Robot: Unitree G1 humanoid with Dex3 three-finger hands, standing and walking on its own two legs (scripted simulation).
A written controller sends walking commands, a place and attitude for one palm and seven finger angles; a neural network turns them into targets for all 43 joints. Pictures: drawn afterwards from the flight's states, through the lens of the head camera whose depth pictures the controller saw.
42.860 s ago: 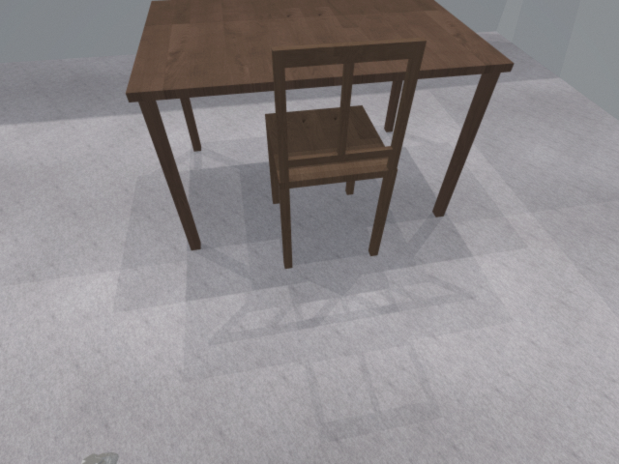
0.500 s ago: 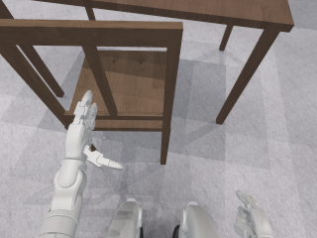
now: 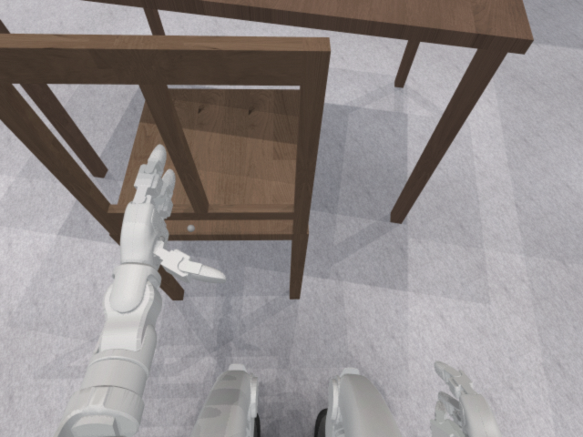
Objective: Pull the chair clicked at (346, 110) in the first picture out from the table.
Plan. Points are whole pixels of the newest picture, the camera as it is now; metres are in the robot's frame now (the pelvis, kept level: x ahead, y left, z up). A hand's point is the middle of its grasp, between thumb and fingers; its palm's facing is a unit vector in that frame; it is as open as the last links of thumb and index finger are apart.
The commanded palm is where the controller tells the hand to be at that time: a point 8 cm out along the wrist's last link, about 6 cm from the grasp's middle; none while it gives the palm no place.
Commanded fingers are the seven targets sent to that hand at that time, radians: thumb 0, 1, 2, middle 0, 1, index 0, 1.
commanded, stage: push the fingers through the gap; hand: left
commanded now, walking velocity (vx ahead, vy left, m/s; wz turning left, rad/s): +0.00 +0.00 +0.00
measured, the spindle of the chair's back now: (182, 158) +0.49 +0.18 +0.04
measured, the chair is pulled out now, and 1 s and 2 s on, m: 0.20 0.20 0.21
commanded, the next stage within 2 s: hook a spindle and tug to test in 1.14 s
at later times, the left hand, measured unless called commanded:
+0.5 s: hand (195, 196) +0.43 +0.15 +0.03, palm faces +0.05 -1.00 -0.04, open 16.9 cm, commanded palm +0.40 +0.20 +0.03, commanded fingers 0.00 -0.50 0.30 -0.06 -0.08 -0.06 -0.08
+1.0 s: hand (199, 180) +0.46 +0.15 +0.03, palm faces +0.07 -1.00 -0.04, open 16.9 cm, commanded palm +0.43 +0.20 +0.03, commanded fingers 0.00 -0.50 0.30 -0.06 -0.08 -0.06 -0.08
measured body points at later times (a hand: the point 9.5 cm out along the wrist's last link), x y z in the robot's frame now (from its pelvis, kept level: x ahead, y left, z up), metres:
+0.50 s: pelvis +0.00 +0.00 +0.00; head +0.12 +0.00 +0.43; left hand +0.42 +0.21 +0.04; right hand +0.11 -0.26 -0.12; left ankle +0.04 +0.12 -0.61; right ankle +0.04 -0.10 -0.61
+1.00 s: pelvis -0.01 +0.00 -0.01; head +0.13 +0.00 +0.42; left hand +0.45 +0.21 +0.03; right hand +0.07 -0.27 -0.13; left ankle +0.04 +0.12 -0.61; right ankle +0.04 -0.10 -0.62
